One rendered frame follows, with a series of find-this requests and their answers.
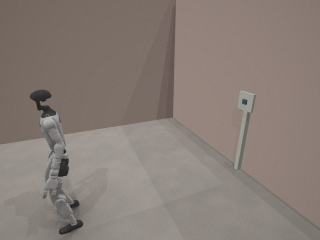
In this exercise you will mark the left robot forearm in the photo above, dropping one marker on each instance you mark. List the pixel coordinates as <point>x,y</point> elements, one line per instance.
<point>57,158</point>

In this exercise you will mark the robot right hand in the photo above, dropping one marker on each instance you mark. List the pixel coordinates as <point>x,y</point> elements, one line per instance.
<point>49,154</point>

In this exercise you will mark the right robot foot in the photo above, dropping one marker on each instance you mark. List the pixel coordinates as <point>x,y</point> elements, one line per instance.
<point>75,204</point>

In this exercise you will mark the panel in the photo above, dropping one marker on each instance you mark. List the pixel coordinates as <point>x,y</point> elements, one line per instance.
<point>247,110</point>

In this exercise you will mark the robot right thigh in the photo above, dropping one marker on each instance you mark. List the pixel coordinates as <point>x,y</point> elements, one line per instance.
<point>48,168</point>

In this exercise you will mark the robot left hand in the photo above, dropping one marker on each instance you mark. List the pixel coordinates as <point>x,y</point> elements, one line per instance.
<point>51,184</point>

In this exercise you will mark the left robot upper arm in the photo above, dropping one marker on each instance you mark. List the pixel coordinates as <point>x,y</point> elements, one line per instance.
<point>50,126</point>

